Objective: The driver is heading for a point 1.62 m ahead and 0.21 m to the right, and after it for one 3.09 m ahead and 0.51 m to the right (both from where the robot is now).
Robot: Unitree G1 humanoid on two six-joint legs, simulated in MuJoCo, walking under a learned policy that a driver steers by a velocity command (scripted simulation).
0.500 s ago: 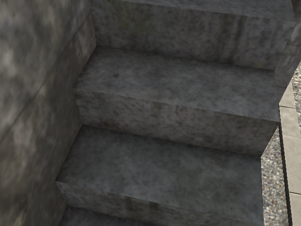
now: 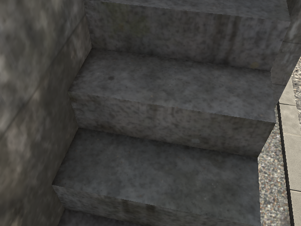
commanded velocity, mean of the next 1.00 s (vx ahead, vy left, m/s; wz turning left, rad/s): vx -0.01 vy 0.00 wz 0.00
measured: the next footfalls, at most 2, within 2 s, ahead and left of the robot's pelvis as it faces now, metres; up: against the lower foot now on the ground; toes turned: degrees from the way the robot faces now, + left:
left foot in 1.42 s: +0.11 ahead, +0.22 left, +0.00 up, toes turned +5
right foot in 1.80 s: +0.28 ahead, +0.09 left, +0.20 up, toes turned -8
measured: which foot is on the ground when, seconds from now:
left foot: down 0.00-0.96, up 0.98-1.00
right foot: down 0.00-1.00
